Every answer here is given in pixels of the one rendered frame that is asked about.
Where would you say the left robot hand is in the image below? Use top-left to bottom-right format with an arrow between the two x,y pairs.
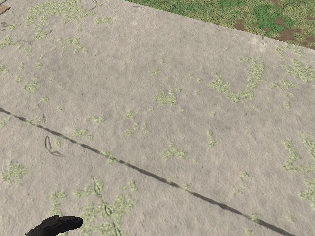
25,214 -> 83,236

